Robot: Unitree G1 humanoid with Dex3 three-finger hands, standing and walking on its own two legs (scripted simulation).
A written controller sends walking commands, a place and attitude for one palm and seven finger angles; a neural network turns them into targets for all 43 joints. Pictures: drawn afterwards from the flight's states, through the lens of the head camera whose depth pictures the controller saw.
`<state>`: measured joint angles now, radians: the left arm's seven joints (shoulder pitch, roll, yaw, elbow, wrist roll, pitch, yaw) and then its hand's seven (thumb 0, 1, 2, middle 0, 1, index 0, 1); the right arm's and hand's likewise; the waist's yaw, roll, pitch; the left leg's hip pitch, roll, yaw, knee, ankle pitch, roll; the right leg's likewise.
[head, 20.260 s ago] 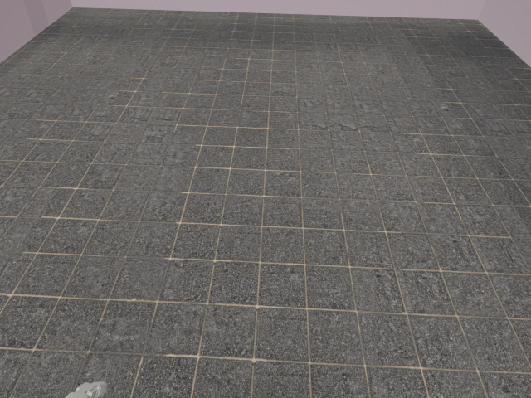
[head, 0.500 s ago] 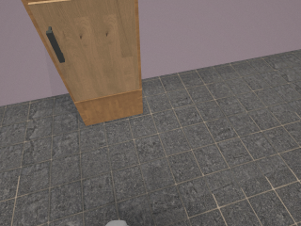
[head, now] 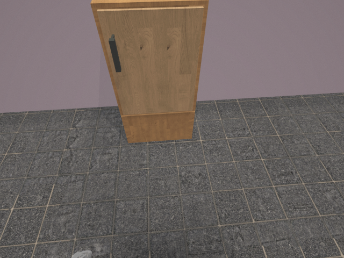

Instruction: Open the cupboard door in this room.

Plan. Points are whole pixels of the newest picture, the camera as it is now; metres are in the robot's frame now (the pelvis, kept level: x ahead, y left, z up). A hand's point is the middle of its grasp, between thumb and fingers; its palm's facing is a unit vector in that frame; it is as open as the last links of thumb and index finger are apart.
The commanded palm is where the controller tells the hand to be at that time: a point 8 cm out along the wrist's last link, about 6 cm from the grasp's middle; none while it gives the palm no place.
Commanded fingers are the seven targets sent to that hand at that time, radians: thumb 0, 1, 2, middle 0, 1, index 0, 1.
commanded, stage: turn to face it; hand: left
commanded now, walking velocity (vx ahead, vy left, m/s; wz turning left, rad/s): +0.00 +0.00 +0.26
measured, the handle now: (115, 53) +0.92 +0.29 -0.03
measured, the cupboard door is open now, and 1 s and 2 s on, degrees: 0 0 0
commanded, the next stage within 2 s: take the last steps up to it in 0.02 s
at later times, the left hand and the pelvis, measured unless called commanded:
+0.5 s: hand out of the picture -0.09 +0.18 -0.17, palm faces +0.23 -0.95 -0.19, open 7.4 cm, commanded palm none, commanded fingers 0.00 0.90 0.90 -0.20 -0.30 -0.20 -0.30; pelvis +0.00 +0.01 +0.00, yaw +8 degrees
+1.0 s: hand (112, 219) +0.25 +0.19 -0.17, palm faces +0.06 -0.97 -0.22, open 7.4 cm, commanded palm none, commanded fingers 0.00 0.90 0.90 -0.20 -0.30 -0.20 -0.30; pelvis +0.15 +0.00 -0.02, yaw +5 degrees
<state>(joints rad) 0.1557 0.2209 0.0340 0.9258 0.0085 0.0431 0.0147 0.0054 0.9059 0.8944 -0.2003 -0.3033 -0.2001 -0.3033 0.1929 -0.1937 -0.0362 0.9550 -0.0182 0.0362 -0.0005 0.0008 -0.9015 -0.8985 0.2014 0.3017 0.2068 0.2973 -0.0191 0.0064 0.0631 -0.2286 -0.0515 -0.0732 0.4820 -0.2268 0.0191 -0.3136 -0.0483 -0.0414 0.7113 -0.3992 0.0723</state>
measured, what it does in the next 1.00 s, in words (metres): walks ahead: right foot, then left foot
